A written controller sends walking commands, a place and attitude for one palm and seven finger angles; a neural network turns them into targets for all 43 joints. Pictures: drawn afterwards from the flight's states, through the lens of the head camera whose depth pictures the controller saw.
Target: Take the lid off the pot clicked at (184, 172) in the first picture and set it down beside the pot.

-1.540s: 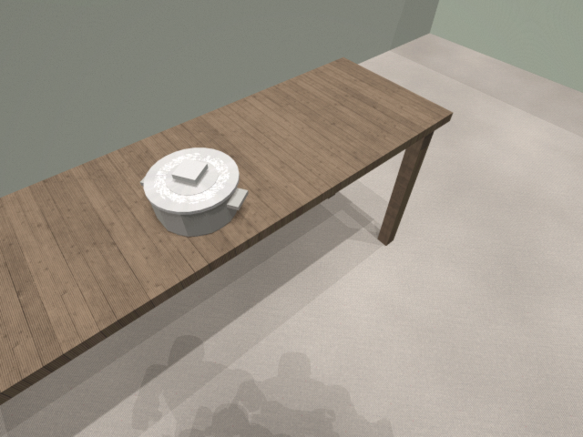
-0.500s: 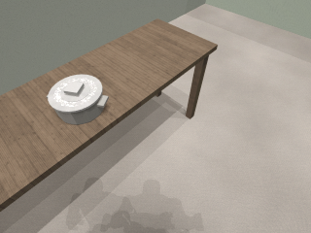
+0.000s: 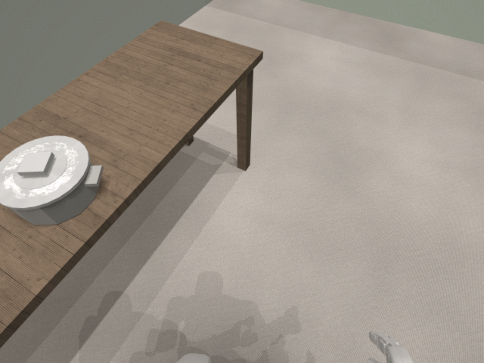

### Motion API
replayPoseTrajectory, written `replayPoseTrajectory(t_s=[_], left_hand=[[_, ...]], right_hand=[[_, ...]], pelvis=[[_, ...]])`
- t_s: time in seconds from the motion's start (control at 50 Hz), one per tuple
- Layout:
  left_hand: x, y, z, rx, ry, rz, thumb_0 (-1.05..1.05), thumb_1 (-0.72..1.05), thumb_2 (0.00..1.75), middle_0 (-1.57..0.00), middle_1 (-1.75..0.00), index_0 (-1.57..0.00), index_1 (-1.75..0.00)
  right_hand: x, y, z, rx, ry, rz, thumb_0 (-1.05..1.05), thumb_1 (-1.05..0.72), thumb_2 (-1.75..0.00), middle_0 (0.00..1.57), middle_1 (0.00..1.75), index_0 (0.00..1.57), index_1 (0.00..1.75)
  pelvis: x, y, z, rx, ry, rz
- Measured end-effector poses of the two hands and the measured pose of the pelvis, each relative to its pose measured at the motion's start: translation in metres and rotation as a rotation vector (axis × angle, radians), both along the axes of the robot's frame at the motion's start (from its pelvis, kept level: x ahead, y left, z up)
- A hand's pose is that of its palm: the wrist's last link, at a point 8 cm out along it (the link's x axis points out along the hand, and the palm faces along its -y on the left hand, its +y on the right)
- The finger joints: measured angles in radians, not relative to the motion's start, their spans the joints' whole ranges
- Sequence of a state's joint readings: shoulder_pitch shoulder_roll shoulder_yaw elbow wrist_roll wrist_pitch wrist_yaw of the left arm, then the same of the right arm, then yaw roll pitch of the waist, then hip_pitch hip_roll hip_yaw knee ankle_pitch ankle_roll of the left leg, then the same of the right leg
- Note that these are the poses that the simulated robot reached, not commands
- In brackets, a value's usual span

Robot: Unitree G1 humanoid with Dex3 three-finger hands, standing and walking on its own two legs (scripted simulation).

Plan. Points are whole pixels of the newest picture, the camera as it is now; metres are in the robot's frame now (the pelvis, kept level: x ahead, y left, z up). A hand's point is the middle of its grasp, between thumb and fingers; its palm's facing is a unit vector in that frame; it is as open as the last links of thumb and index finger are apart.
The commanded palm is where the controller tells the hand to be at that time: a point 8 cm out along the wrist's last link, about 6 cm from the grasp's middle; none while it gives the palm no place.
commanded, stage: walk to a spot facing it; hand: left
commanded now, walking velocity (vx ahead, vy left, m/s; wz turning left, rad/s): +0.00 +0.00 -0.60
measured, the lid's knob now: (36, 163) +0.44 +0.50 -0.02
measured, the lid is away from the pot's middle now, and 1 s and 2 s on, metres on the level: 0.00 0.00 0.00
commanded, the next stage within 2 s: turn to face it in 1.76 s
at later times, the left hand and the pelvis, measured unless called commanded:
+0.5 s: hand (173, 326) +0.19 +0.16 -0.16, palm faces -0.35 -0.89 -0.28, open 7.4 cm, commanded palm none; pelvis +0.00 +0.00 -0.02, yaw -19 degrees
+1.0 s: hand (211, 272) +0.30 +0.11 -0.17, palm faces -0.59 -0.79 -0.17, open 7.4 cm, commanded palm none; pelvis +0.13 -0.02 +0.00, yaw -38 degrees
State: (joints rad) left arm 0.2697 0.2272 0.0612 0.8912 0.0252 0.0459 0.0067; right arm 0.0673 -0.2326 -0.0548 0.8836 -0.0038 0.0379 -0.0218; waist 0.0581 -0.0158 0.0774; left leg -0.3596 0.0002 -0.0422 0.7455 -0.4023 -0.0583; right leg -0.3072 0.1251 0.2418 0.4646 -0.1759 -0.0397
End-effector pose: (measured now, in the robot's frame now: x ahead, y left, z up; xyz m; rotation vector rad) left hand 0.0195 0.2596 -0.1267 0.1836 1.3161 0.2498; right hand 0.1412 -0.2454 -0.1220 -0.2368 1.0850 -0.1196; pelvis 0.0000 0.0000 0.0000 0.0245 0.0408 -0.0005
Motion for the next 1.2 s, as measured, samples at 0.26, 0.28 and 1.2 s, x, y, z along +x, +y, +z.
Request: replayPoseTrajectory(t_s=[0.26,0.28,1.2], left_hand=[[0.095,0.037,-0.001,-0.015,-0.108,-0.226,0.01,0.91,0.90,-0.19,-0.30,-0.20,-0.30],[0.102,0.033,0.000,-0.018,-0.106,-0.250,0.01,0.91,0.90,-0.19,-0.30,-0.20,-0.30],[0.429,-0.286,-0.018,-0.179,-0.142,-1.008,0.01,0.91,0.90,-0.19,-0.30,-0.20,-0.30]], right_hand=[[-0.091,0.015,0.009,-0.041,0.061,-0.151,0.00,-0.91,-0.90,0.20,0.30,0.20,0.30],[-0.101,0.014,0.008,-0.037,0.073,-0.174,0.00,-0.91,-0.90,0.20,0.30,0.20,0.30],[-0.188,0.065,-0.015,0.220,0.433,-0.990,0.00,-0.91,-0.90,0.20,0.30,0.20,0.30]], pelvis=[[-0.004,0.028,0.001,-0.038,-0.019,-0.157],[-0.004,0.028,0.001,-0.040,-0.020,-0.173],[0.182,-0.089,-0.015,-0.054,-0.005,-0.798]])
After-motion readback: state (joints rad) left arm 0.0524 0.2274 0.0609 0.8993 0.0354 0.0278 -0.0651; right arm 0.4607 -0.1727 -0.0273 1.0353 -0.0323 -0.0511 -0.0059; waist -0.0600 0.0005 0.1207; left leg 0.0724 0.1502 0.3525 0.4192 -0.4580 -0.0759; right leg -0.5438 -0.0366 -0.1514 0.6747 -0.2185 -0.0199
